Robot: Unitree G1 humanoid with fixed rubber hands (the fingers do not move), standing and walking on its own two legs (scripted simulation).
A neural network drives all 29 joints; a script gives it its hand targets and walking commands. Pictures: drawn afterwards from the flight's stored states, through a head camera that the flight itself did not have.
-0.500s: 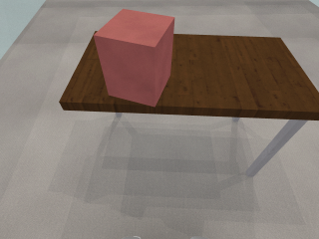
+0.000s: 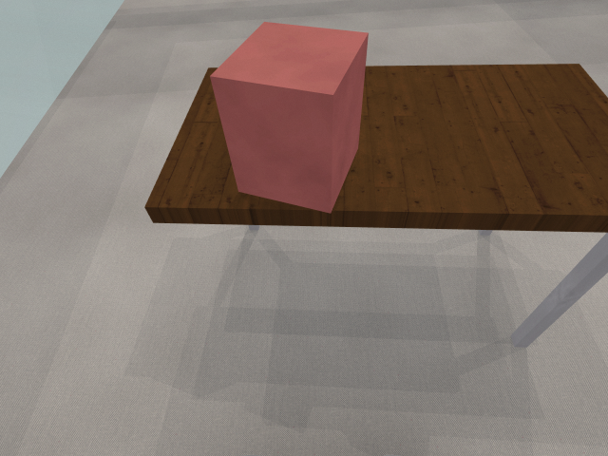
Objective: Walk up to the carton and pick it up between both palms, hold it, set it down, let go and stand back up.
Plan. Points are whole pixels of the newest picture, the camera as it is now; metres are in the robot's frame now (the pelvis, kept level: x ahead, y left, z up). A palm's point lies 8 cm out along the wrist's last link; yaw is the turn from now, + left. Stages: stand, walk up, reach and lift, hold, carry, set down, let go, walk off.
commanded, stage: walk up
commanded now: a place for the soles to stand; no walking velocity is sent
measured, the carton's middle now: (297, 118) +0.68 +0.04 +0.06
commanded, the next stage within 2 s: none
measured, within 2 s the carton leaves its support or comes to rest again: neither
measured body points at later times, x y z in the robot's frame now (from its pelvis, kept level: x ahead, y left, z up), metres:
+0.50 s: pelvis +0.01 -0.01 +0.01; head +0.04 -0.03 +0.46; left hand +0.12 +0.33 -0.07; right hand +0.12 -0.33 -0.11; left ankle +0.02 +0.12 -0.71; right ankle +0.04 -0.14 -0.71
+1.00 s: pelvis -0.01 -0.01 +0.02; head +0.01 -0.03 +0.47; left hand +0.09 +0.33 -0.07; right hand +0.08 -0.34 -0.11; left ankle +0.02 +0.12 -0.71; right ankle +0.04 -0.14 -0.71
